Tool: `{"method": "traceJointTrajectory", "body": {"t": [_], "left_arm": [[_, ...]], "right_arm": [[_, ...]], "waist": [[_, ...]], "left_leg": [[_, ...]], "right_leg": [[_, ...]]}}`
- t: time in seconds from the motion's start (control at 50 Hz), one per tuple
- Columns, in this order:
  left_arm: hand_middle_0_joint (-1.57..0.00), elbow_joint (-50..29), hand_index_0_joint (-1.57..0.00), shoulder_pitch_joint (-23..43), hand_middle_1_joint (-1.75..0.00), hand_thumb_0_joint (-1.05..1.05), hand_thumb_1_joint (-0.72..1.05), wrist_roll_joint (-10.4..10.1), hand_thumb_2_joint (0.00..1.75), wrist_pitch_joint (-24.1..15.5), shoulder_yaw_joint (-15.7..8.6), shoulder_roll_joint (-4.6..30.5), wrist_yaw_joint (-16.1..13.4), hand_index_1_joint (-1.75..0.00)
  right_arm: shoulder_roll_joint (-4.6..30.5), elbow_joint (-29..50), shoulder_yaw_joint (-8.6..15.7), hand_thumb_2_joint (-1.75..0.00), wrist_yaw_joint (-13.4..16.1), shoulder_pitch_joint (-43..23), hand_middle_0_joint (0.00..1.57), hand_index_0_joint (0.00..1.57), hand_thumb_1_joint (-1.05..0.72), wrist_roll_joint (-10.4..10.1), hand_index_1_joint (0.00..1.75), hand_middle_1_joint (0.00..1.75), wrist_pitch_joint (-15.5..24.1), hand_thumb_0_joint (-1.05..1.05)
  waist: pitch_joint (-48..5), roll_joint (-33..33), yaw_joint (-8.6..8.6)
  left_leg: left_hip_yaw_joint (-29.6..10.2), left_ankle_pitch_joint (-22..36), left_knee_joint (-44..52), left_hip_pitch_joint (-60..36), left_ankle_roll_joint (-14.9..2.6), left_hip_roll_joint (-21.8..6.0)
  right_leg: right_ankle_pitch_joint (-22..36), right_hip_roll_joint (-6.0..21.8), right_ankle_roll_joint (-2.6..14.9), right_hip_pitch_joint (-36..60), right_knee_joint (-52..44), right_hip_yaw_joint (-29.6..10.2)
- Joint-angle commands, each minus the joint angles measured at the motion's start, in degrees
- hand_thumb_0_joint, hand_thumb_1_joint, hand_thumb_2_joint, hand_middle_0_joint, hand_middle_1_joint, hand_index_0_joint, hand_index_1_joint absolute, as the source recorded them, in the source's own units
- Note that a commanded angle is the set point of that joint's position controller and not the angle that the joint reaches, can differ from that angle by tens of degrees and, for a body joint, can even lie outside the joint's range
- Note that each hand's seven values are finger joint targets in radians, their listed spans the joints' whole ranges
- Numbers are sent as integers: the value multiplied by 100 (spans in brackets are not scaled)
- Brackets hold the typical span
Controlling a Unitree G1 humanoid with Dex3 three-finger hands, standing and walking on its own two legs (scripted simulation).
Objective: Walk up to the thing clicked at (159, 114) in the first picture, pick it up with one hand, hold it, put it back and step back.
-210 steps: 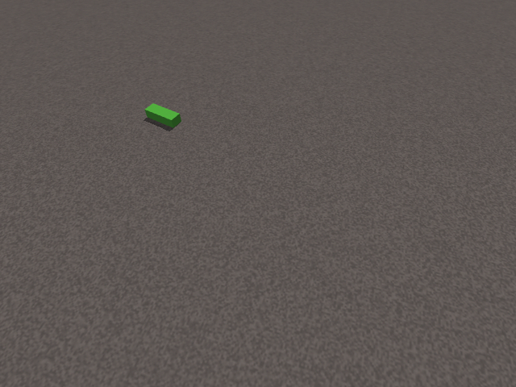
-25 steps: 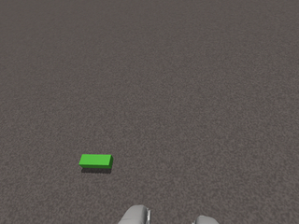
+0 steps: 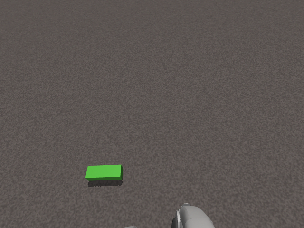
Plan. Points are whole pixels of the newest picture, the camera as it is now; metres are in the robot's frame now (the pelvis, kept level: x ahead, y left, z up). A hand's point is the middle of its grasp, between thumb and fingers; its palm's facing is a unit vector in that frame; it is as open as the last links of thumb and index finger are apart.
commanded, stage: walk up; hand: left
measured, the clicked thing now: (104, 172) +0.54 +0.34 -0.71
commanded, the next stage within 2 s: none
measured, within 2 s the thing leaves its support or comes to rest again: neither
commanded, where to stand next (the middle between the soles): +0.13 +0.06 m, yaw -4 degrees
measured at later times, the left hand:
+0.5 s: hand out of the picture +0.13 +0.44 -0.15, palm faces -0.04 -0.90 -0.43, open 7.4 cm
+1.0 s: hand (42, 207) +0.23 +0.36 -0.14, palm faces -0.11 -0.92 -0.36, open 7.4 cm
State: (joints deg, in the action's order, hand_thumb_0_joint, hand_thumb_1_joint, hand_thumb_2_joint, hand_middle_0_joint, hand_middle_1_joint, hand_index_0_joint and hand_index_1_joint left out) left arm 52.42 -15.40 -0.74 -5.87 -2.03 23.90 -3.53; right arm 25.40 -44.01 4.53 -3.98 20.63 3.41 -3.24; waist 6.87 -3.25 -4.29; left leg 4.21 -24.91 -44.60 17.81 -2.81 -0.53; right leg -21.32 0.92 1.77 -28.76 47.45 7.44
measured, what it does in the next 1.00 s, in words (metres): steps to the left: right foot, then left foot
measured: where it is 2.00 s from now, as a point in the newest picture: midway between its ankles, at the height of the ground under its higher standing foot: outside the picture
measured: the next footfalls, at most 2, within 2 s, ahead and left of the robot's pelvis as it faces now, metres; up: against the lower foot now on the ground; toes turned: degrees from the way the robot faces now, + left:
right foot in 0.02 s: +0.15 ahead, -0.08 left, +0.00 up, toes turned -6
left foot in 0.36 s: +0.17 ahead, +0.24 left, +0.00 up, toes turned -4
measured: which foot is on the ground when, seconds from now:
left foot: down 0.00-0.04, up 0.06-0.34, down 0.36-1.00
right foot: up 0.00-0.00, down 0.02-0.38, up 0.40-0.78, down 0.80-1.00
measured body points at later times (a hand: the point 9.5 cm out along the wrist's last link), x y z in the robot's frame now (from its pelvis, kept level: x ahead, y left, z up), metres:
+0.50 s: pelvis +0.06 +0.14 -0.01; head +0.08 +0.16 +0.44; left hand +0.14 +0.49 -0.12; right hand +0.09 -0.18 -0.11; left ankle +0.10 +0.28 -0.71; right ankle +0.10 -0.02 -0.68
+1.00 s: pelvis +0.09 +0.11 +0.00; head +0.12 +0.10 +0.44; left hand +0.24 +0.41 -0.12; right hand +0.13 -0.23 -0.12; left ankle +0.13 +0.24 -0.71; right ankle +0.10 -0.02 -0.71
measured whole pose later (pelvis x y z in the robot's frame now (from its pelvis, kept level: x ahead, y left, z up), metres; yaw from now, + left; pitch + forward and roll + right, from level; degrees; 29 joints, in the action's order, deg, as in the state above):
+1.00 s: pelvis +0.09 +0.11 +0.00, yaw -5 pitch -2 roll +1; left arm 51.9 -6.2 0.6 1.4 -2.0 21.4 1.3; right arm 24.8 -53.9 1.1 2.6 12.2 -0.2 3.3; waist 6.7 0.2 -0.8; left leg 1.8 -20.6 -44.4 21.4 -0.7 -2.2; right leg -23.1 2.2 -0.1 -21.8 47.2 0.0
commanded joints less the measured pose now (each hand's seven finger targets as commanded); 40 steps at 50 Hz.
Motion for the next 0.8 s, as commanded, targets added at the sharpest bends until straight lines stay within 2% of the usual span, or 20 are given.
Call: {"method": "traceJointTrajectory", "body": {"t": [0.0,0.02,0.04,0.06,0.1,0.16,0.22,0.26,0.32,0.34,0.36,0.38,0.4,0.42,0.44,0.46,0.62,0.72,0.76,0.78], "left_arm": [[-20,133,-20,-2273,-30,0,90,135,90,-111,-772,2057,-361,-30],[-20,-204,-20,-1764,-30,0,90,205,90,-54,-775,2320,-401,-30],[-20,-462,-20,-1088,-30,0,90,178,90,-14,-741,2164,-348,-30],[-20,-543,-20,-678,-30,0,90,151,90,-10,-730,2218,-349,-30],[-20,-725,-20,-199,-30,0,90,182,90,-32,-643,1906,-278,-30],[-20,-713,-20,-135,-30,0,90,235,90,-51,-580,1703,-143,-30],[-20,-793,-20,245,-30,0,90,298,90,17,-595,1626,16,-30],[-20,-774,-20,296,-30,0,90,328,90,117,-580,1597,131,-30],[-20,-667,-20,313,-30,0,90,301,90,383,-464,1211,220,-30],[-20,-636,-20,138,-30,0,90,229,90,480,-341,826,229,-30],[-20,-693,-20,103,-30,0,90,149,90,523,-235,562,227,-30],[-20,-569,-20,26,-30,0,90,136,90,563,-333,1024,186,-30],[-20,-387,-20,146,-30,0,90,169,90,537,-401,1377,194,-30],[-20,-269,-20,250,-30,0,90,162,90,519,-447,1459,228,-30],[-20,-124,-20,98,-30,0,90,117,90,528,-452,1308,242,-30],[-20,-82,-20,-6,-30,0,90,118,90,545,-478,1289,271,-30],[-20,-400,-20,708,-30,0,90,193,90,690,-498,1072,395,-30],[-20,-342,-20,642,-30,0,90,138,90,664,-435,883,439,-30],[-20,-138,-20,220,-30,0,90,159,90,599,-466,886,420,-30],[-20,-69,-20,66,-30,0,90,206,90,546,-555,1231,376,-30]], "right_arm": [[606,952,192,-90,78,-509,20,20,-90,-186,30,30,166,0],[676,843,219,-90,138,-94,20,20,-90,-195,30,30,75,0],[1127,651,361,-90,134,205,20,20,-90,-165,30,30,-30,0],[1335,607,486,-90,126,140,20,20,-90,-91,30,30,-90,0],[1436,388,540,-90,77,186,20,20,-90,-25,30,30,-119,0],[1248,104,490,-90,50,451,20,20,-90,-107,30,30,-60,0],[988,-64,376,-90,52,407,20,20,-90,-227,30,30,49,0],[939,-188,356,-90,96,340,20,20,-90,-271,30,30,147,0],[976,-625,377,-90,319,837,20,20,-90,-238,30,30,386,0],[1196,-626,391,-90,409,800,20,20,-90,-166,30,30,467,0],[1620,-423,393,-90,470,438,20,20,-90,-48,30,30,557,0],[2048,-167,402,-90,483,-329,20,20,-90,-172,30,30,592,0],[2046,-112,383,-90,499,-1008,20,20,-90,-197,30,30,595,0],[1766,-168,330,-90,531,-1035,20,20,-90,-155,30,30,652,0],[1658,-274,286,-90,568,-775,20,20,-90,-132,30,30,722,0],[1679,-358,291,-90,592,-503,20,20,-90,-176,30,30,769,0],[1591,-581,301,-90,829,251,20,20,-90,-239,30,30,863,0],[1508,-407,218,-90,850,-180,20,20,-90,-262,30,30,790,0],[1439,-333,151,-90,804,-502,20,20,-90,-324,30,30,721,0],[1215,-299,68,-90,787,-503,20,20,-90,-375,30,30,717,0]], "waist": [[-1311,1331,1249],[-1417,1165,907],[-1261,348,670],[-931,585,518],[-270,580,303],[-63,994,259],[-147,1712,246],[-244,2053,362],[-658,735,89],[-489,-249,114],[-234,-1000,200],[41,-642,347],[371,-474,507],[362,-18,517],[113,-262,494],[-70,-428,455],[-806,-782,176],[-1104,-823,301],[-1313,-598,612],[-1494,-5,705]], "left_leg": [[-539,1269,-1626,1697,-191,-152],[-972,-745,-2215,2247,75,219],[-1166,-749,-2597,2161,70,-163],[-1058,-828,-2997,2288,102,-223],[-1235,-362,-2977,2104,184,-399],[-975,192,-2530,1527,234,-324],[-431,207,-1074,848,311,-388],[-122,273,-348,261,366,-243],[126,648,876,-889,453,122],[-701,-297,1592,-689,344,-248],[-3118,-1899,2574,29,-110,-1508],[-4261,-2923,3247,911,-847,-2300],[-4378,-2921,3203,1366,-1150,-2438],[-3613,-1861,2741,1111,-957,-2021],[-2984,-1041,2430,560,-731,-1722],[-2716,-247,2192,96,-660,-1646],[-1907,4824,975,-1393,-938,-1776],[-1373,4629,610,-917,-774,-1510],[-840,3894,-31,-360,-417,-1150],[-602,3280,-553,230,-108,-875]], "right_leg": [[1404,1131,121,3410,-2272,-2192],[508,2410,747,3288,-2738,-4324],[-2042,2493,1018,2839,-3069,-4301],[-2879,2664,1372,2185,-3378,-4509],[-2687,2205,1167,1072,-3254,-3541],[-1970,1521,950,283,-2951,-2146],[-1778,1100,823,-31,-2688,-1314],[-1974,962,763,-279,-2421,-1196],[-2068,668,506,-627,-510,-837],[-2028,289,325,-884,481,-587],[-1398,-178,75,-1256,1340,-896],[-916,86,27,-961,1403,-1450],[-788,403,-37,-675,1544,-1297],[-510,444,-84,-656,1483,-1403],[-367,329,-41,-755,1324,-1576],[-341,269,-13,-791,1319,-1473],[-726,262,-40,-744,992,-1106],[-348,126,22,229,-77,-642],[890,-17,121,1371,-1488,-454],[2015,300,306,2137,-1491,-962]]}}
